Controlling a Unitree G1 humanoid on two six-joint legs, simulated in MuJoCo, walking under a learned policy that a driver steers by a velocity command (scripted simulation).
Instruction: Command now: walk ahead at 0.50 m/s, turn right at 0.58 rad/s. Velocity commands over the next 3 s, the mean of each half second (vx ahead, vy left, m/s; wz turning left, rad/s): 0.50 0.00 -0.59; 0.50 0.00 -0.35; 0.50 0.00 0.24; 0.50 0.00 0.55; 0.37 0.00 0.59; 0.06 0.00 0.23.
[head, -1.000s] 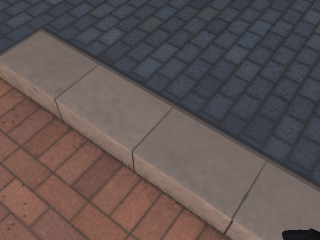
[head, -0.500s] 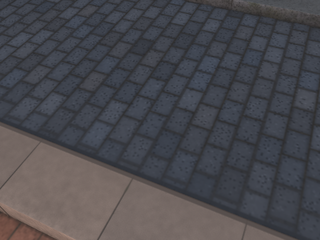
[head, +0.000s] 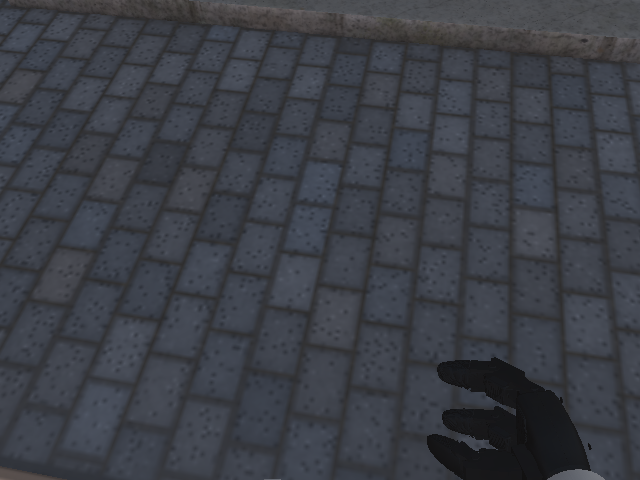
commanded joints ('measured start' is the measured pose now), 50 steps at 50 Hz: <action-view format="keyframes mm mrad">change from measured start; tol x32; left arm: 1 -57 111 44 -78 92 -39 -170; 21 -530 49 -24 -236 56 -9 -118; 26 -378 152 23 -195 22 -50 -77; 29 227 199 40 0 62 -45 -29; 35 -309 102 7 -187 -7 -26 -22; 50 116 46 -9 -160 -9 -37 -7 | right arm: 1 524 -256 -81 66 -19 4 25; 9 70 -27 -54 374 -31 -153 6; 28 575 -198 -95 401 -101 -112 21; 31 118 -257 -128 204 143 -160 15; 44 13 -256 -134 169 59 -106 -13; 50 496 -437 -202 295 32 -103 13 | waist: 1 -294 364 -136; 4 -37 -159 -115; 25 -3 113 -22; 28 96 -126 -447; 32 -20 -13 -54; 48 -137 -56 -161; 50 -105 441 -426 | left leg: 1 650 297 -1282 -934 -371 307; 9 331 112 -47 -1006 297 51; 17 996 273 42 -1096 847 80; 26 1058 289 171 -756 1430 -4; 27 820 267 151 -520 1296 -49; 29 175 -43 -36 116 -105 -195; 48 764 64 -147 -745 432 -9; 50 1281 413 -906 -945 147 237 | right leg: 1 -807 139 298 1470 146 -22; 22 -695 -121 -230 132 19 63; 27 39 -3 -215 96 181 -83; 29 729 -349 489 -104 391 -360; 37 -350 -225 58 -375 271 -147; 45 -103 -278 92 -270 58 -62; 48 -108 -191 20 88 360 5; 50 -605 3 -66 715 -430 102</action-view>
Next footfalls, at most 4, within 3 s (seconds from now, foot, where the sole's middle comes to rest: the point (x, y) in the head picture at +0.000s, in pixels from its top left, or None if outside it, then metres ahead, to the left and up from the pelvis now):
0.52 right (462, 460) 0.44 -0.18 -0.64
0.96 left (404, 281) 0.81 -0.09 -0.64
1.46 right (535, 241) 0.93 -0.38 -0.64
1.90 left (430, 155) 1.19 -0.16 -0.64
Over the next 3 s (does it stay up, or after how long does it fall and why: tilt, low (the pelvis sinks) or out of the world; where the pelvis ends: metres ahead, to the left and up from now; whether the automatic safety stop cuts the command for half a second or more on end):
stays up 1.38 -0.19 0.13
